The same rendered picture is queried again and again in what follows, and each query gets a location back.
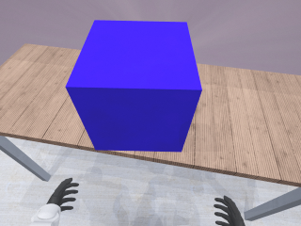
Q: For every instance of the table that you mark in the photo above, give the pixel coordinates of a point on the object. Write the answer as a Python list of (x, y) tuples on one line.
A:
[(247, 123)]

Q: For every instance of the left robot forearm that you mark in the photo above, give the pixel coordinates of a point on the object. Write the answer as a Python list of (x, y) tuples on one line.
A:
[(47, 215)]

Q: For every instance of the carton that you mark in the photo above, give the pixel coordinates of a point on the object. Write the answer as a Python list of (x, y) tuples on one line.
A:
[(135, 85)]

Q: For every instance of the robot left hand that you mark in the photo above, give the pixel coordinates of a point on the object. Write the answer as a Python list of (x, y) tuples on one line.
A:
[(60, 192)]

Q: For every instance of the robot right hand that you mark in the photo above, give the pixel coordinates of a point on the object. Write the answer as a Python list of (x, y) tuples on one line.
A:
[(233, 216)]

